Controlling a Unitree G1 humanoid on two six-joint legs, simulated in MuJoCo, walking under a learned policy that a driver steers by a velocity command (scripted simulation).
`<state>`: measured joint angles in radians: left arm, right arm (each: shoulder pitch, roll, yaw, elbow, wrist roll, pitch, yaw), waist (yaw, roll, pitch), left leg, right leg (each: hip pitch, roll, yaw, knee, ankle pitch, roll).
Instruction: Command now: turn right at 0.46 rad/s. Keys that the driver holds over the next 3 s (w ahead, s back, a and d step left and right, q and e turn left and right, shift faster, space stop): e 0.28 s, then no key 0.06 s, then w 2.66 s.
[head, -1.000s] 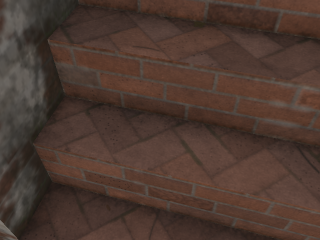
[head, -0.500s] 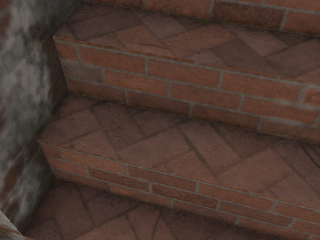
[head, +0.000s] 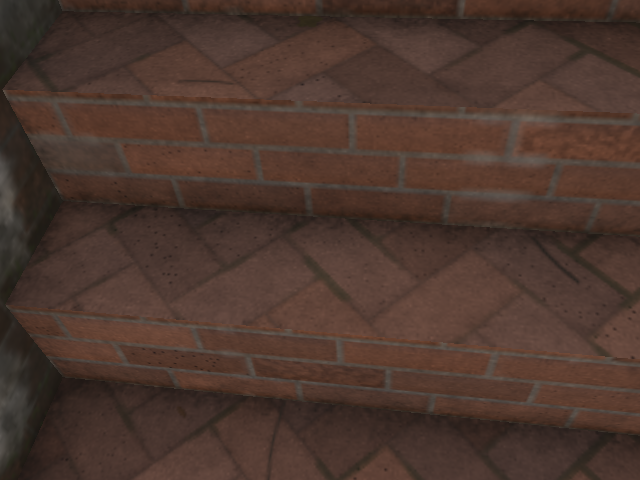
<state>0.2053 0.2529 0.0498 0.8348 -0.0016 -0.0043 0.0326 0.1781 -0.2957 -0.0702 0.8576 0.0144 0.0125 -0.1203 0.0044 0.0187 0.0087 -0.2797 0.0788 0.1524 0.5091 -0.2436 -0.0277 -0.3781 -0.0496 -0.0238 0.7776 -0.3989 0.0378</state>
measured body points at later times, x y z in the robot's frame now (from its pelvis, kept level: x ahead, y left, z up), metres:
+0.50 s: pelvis -0.02 -0.02 +0.01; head +0.00 -0.05 +0.46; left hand +0.20 +0.20 -0.07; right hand +0.08 -0.31 -0.10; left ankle +0.01 +0.11 -0.72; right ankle -0.01 -0.11 -0.73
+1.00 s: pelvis +0.03 +0.00 +0.01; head +0.04 +0.00 +0.46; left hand +0.28 +0.17 -0.06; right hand +0.19 -0.26 -0.06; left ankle +0.01 +0.11 -0.73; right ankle -0.01 -0.11 -0.73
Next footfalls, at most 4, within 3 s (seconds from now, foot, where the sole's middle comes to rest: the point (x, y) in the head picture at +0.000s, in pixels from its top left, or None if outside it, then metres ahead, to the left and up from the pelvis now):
0.52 left None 0.04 0.10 -0.77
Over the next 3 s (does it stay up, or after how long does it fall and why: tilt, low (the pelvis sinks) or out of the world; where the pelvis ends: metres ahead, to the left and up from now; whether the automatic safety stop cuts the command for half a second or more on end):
stays up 0.03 0.03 0.02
